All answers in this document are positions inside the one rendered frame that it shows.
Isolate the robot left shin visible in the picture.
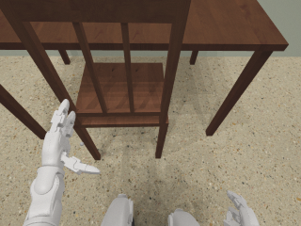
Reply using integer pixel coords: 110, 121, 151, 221
118, 194, 132, 226

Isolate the robot left thigh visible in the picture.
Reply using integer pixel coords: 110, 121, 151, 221
101, 197, 134, 226

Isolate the chair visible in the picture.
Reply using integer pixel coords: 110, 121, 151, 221
0, 0, 191, 161

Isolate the robot left hand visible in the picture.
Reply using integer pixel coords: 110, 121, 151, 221
41, 99, 101, 175

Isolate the robot left forearm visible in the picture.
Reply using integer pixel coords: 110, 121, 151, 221
23, 165, 65, 226

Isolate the robot right hand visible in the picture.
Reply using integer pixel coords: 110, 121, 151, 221
223, 190, 260, 226

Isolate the table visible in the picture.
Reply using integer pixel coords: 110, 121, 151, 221
0, 0, 289, 140

